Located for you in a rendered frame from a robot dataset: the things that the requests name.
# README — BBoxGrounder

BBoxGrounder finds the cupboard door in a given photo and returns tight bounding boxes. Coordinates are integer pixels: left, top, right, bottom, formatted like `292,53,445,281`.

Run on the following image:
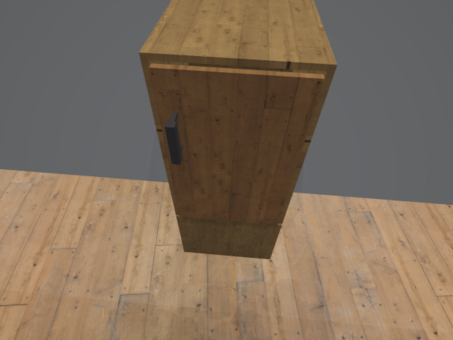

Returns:
149,63,325,225

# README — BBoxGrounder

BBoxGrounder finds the handle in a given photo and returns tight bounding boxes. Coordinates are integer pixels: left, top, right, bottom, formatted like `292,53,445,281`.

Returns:
165,111,183,165

